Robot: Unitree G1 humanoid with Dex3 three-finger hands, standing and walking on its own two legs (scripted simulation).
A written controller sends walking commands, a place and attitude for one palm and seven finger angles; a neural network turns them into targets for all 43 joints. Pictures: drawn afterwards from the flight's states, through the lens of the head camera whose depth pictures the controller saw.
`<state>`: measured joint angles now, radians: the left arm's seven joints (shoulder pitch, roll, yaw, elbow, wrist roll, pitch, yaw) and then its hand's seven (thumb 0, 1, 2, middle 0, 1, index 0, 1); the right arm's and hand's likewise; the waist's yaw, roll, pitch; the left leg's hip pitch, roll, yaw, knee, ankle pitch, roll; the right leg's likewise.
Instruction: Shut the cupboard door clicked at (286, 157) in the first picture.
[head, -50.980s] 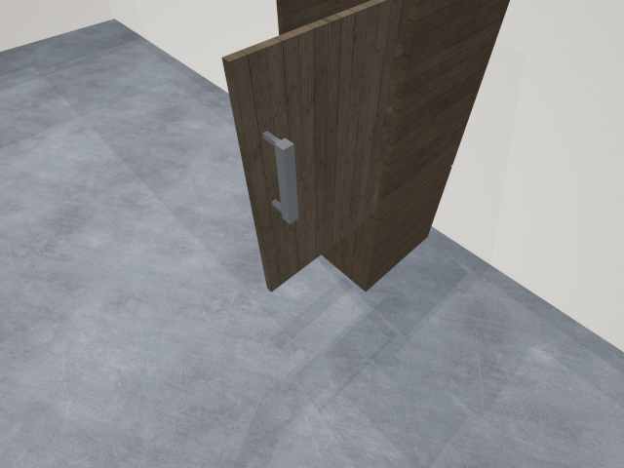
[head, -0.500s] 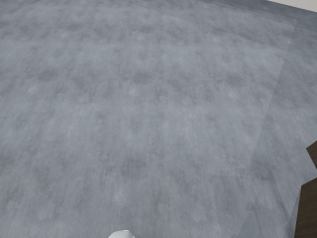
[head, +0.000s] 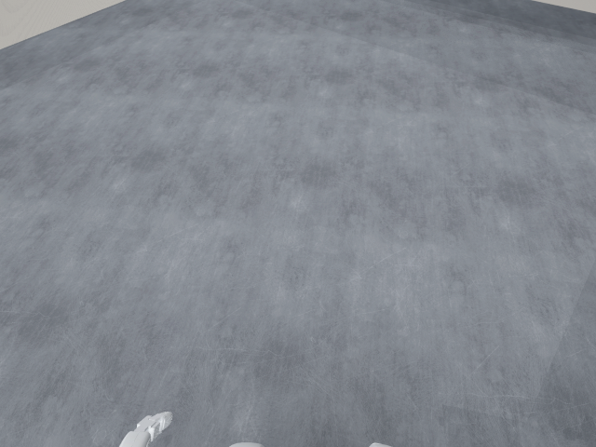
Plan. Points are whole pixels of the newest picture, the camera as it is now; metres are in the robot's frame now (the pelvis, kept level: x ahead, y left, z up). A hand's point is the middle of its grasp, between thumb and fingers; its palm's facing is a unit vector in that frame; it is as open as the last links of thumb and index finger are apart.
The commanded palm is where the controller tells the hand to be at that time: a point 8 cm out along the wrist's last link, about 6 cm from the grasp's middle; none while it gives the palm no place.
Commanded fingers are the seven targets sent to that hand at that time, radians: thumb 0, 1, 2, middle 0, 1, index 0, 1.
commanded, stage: walk to a spot facing it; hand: left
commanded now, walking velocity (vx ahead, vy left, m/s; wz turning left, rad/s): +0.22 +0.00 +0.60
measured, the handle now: out of the picture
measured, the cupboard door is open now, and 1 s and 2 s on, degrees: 31 31 31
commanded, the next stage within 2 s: turn to face it in 0.20 s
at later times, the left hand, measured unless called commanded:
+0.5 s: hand out of the picture +0.11 +0.23 -0.17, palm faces +0.26 -0.94 -0.24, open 7.3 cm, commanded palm none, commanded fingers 0.00 0.90 0.90 -0.20 -0.30 -0.20 -0.30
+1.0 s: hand (169, 365) +0.27 +0.25 -0.17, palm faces -0.04 -0.98 -0.22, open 7.4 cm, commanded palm none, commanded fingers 0.00 0.90 0.90 -0.20 -0.30 -0.20 -0.30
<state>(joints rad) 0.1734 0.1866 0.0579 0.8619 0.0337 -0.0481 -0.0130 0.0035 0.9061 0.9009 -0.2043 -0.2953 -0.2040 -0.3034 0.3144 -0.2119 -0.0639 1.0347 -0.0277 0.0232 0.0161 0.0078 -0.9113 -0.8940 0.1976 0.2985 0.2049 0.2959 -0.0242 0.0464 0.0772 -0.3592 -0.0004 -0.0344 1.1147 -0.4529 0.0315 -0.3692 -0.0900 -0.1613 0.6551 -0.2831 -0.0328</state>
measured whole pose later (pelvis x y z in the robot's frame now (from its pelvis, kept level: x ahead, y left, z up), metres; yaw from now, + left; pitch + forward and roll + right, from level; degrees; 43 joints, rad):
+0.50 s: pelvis +0.15 +0.03 +0.00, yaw +10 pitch -1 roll +0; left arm 0.29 0.21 0.05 0.98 0.02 0.03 0.03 0.01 0.91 0.90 -0.20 -0.30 -0.20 -0.30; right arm 0.05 -0.20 0.00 0.89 -0.03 0.00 -0.01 0.00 -0.91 -0.89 0.19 0.30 0.20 0.30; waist 0.06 -0.02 0.11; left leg -0.38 0.03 0.15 0.61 -0.23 0.06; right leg -0.39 -0.10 -0.05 1.05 -0.52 0.03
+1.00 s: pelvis +0.20 +0.05 +0.00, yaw -7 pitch +1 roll -1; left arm 0.23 0.23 0.09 0.93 0.02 0.07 0.00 0.01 0.90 0.90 -0.21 -0.30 -0.21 -0.30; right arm 0.17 -0.23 -0.04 0.91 -0.02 0.02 -0.03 0.01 -0.91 -0.89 0.19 0.30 0.20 0.30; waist 0.02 -0.04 0.06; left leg -0.32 0.03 0.05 0.59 -0.28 0.01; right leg -0.36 0.03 0.09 0.70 -0.42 0.02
